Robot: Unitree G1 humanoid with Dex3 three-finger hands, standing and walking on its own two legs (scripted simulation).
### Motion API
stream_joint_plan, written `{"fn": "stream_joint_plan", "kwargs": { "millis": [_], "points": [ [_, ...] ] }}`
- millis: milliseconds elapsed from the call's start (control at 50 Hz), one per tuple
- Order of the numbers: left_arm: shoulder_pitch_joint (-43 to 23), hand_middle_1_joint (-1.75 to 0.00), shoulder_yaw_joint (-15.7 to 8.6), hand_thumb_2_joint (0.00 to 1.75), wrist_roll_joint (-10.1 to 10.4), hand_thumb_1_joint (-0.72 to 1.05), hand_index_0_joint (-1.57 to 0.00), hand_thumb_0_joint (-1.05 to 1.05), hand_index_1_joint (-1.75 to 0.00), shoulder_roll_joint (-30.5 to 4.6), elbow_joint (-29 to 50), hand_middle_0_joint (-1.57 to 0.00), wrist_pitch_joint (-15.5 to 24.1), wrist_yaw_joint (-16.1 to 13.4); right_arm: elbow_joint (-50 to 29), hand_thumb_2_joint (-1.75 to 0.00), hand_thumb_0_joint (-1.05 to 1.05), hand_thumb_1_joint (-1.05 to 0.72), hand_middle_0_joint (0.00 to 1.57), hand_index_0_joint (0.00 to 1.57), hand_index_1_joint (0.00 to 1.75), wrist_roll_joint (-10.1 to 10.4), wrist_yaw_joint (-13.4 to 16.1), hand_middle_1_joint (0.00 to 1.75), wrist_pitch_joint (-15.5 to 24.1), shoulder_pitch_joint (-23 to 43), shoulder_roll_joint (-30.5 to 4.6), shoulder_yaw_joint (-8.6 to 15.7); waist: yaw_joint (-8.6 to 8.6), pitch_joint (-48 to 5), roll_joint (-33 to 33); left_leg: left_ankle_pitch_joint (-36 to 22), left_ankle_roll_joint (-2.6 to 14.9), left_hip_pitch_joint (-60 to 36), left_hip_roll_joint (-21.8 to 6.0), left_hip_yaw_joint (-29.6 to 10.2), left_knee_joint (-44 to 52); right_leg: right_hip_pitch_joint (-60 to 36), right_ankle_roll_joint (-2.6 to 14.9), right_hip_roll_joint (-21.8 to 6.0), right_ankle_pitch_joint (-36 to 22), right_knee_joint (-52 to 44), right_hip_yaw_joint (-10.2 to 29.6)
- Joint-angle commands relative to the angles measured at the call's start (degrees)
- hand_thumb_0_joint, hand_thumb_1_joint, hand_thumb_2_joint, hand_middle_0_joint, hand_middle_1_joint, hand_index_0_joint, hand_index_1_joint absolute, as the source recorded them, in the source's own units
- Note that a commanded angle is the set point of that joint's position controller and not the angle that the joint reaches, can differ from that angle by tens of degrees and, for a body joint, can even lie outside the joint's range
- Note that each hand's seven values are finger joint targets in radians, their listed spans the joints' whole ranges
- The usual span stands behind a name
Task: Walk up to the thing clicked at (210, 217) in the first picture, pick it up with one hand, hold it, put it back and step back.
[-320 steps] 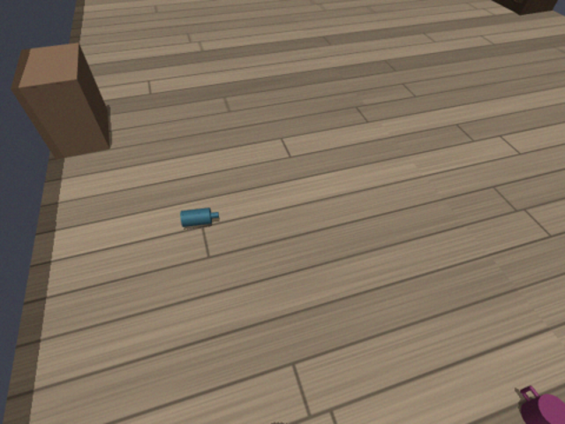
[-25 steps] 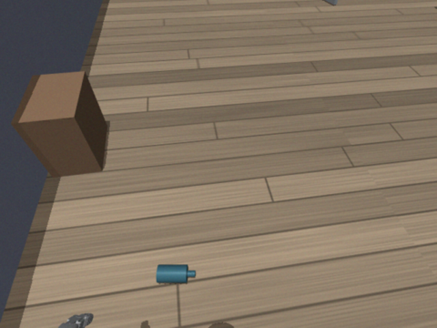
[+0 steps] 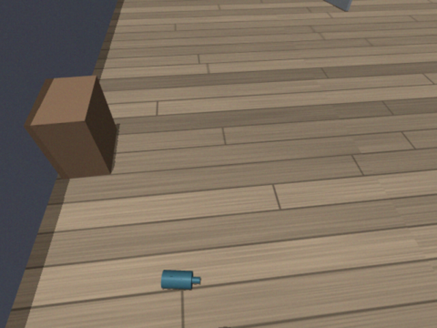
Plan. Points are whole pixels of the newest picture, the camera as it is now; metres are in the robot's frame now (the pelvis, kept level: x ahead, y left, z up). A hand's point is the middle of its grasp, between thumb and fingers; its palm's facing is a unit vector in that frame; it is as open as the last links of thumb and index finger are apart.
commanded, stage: stand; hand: left
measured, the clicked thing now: (181, 279) +0.43 +0.17 -0.75
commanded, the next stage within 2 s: none
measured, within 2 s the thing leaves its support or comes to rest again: neither
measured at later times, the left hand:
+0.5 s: hand out of the picture +0.10 +0.25 -0.16, palm faces -0.02 -0.94 -0.33, open 7.4 cm
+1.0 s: hand out of the picture +0.08 +0.26 -0.16, palm faces -0.01 -0.94 -0.34, open 7.4 cm
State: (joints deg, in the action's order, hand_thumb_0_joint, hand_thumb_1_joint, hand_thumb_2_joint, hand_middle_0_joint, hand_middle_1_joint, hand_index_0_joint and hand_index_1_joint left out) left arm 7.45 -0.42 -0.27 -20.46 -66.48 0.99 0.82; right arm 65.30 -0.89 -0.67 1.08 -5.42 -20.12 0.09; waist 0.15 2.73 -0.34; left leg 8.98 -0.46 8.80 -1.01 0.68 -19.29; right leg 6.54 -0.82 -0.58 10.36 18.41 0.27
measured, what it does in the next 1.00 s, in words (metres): stands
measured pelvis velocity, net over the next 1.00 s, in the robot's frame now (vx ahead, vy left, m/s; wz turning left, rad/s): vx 0.01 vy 0.00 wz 0.01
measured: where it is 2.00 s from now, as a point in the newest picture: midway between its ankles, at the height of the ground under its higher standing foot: outside the picture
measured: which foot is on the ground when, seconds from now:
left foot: down 0.00-1.00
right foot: down 0.00-1.00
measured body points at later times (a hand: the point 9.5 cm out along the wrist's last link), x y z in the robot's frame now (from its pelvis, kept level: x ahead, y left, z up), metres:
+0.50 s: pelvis +0.02 +0.00 +0.00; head +0.03 +0.01 +0.45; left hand +0.10 +0.30 -0.13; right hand +0.10 -0.30 -0.13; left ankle +0.02 +0.12 -0.75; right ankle +0.00 -0.13 -0.75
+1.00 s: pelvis +0.01 +0.00 +0.00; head +0.03 +0.00 +0.45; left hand +0.09 +0.31 -0.13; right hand +0.10 -0.30 -0.13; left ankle +0.02 +0.12 -0.75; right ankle +0.00 -0.13 -0.75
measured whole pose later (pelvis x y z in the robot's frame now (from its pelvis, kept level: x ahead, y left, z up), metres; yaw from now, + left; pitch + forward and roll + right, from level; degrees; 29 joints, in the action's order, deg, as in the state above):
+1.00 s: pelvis +0.01 +0.00 +0.00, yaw +0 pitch -2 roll +0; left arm 6.2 -0.1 -0.3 -20.1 -65.2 0.6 0.4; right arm 65.2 -0.7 -0.2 0.8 -5.4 -19.9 -0.2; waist 0.0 2.9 0.0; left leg 9.6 -0.2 6.7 -0.3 0.5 -18.0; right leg 4.3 -1.2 -1.3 11.1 17.1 0.0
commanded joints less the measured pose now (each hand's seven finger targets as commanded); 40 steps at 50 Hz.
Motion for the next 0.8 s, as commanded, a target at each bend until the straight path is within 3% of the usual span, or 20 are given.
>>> {"fn": "stream_joint_plan", "kwargs": {
  "millis": [0,40,180,340,480,540,780],
  "points": [
    [-3.0,-0.30,-2.0,0.90,-0.1,0.90,-0.20,0.00,-0.30,-12.0,3.8,-0.20,1.3,-0.9,-3.3,-0.90,0.00,-0.90,0.20,0.20,0.30,0.5,0.9,0.30,1.2,2.7,-12.6,2.0,-0.42,-6.1,-0.2,-8.3,1.95,-3.8,-7.1,-6.2,2.5,-0.7,1.57,-7.1,-8.7,-2.8,5.5],
    [-3.1,-0.30,-2.0,0.90,-0.1,0.90,-0.20,0.00,-0.30,-12.1,3.8,-0.20,1.2,-1.0,-3.4,-0.90,0.00,-0.90,0.20,0.20,0.30,0.5,1.0,0.30,1.2,2.7,-12.6,1.9,-0.46,-6.3,-0.1,-10.2,1.68,-3.8,-6.9,-6.0,2.5,-1.1,1.54,-7.0,-9.9,-2.5,5.2],
    [-3.0,-0.30,-1.9,0.90,-0.2,0.90,-0.20,0.00,-0.30,-12.1,3.8,-0.20,1.2,-1.2,-3.3,-0.90,0.00,-0.90,0.20,0.20,0.30,0.5,1.0,0.30,0.9,3.1,-12.4,1.9,-0.35,-5.1,0.6,-7.7,1.64,-3.6,-6.9,-6.2,2.7,-0.5,1.33,-7.1,-7.1,-3.4,5.0],
    [-3.4,-0.30,-2.0,0.90,-0.2,0.90,-0.20,0.00,-0.30,-12.0,4.1,-0.20,1.3,-1.3,-3.4,-0.90,0.00,-0.90,0.20,0.20,0.30,0.6,1.1,0.30,1.0,3.1,-12.3,1.9,-0.30,-6.4,0.3,-13.2,1.73,-4.4,-7.0,-5.9,2.2,-2.6,1.28,-7.5,-12.7,-3.0,4.5],
    [-4.0,-0.30,-2.0,0.90,-0.1,0.90,-0.20,0.00,-0.30,-11.8,4.2,-0.20,0.9,-1.3,-3.5,-0.90,0.00,-0.90,0.20,0.20,0.30,0.5,1.2,0.30,1.0,3.5,-12.4,2.0,-0.07,-5.5,-0.5,-11.1,1.48,-3.6,-7.0,-6.2,3.2,-3.2,1.46,-7.4,-9.5,-3.0,4.3],
    [-4.4,-0.30,-2.1,0.90,-0.3,0.90,-0.20,0.00,-0.30,-12.0,4.4,-0.20,0.9,-1.3,-3.5,-0.90,0.00,-0.90,0.20,0.20,0.30,0.5,1.2,0.30,1.0,2.8,-12.2,2.0,-0.37,-6.1,0.2,-12.2,1.57,-3.9,-6.8,-5.8,2.8,-3.4,1.53,-7.6,-11.2,-3.2,4.4],
    [-3.9,-0.30,-1.9,0.90,-0.2,0.90,-0.20,0.00,-0.30,-11.9,4.5,-0.20,0.8,-1.3,-3.4,-0.90,0.00,-0.90,0.20,0.20,0.30,0.5,1.1,0.30,1.0,2.7,-12.2,1.9,-0.31,-5.1,-0.2,-10.1,1.65,-4.2,-6.8,-5.9,3.5,-2.3,1.69,-7.4,-8.5,-3.2,4.4]
  ]
}}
